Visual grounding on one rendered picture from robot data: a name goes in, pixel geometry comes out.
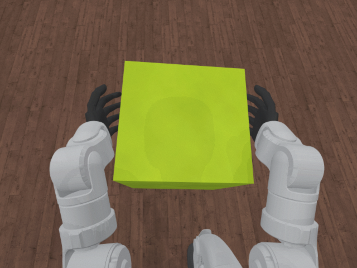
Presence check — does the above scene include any robot right thigh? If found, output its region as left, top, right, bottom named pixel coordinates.
left=193, top=234, right=242, bottom=268

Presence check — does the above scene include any left robot forearm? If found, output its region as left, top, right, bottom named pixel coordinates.
left=50, top=121, right=117, bottom=268

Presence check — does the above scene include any robot left hand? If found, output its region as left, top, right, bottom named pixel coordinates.
left=85, top=84, right=122, bottom=136

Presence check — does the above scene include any robot left upper arm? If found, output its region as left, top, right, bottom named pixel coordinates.
left=67, top=243, right=132, bottom=268

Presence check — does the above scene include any robot right hand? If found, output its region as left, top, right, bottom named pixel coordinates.
left=247, top=85, right=278, bottom=142

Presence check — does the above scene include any right robot forearm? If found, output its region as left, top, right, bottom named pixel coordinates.
left=254, top=121, right=324, bottom=268

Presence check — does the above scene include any robot right upper arm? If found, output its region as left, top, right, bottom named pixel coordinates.
left=249, top=242, right=316, bottom=268

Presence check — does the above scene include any robot right shin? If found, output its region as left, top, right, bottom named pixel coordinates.
left=193, top=229, right=211, bottom=268

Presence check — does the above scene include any carton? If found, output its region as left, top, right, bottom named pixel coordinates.
left=113, top=61, right=254, bottom=190

